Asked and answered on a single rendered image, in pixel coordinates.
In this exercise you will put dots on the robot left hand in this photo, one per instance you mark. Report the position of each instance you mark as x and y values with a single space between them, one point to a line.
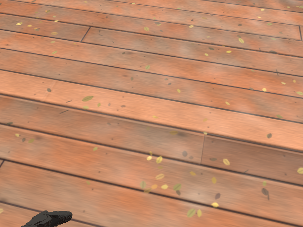
49 219

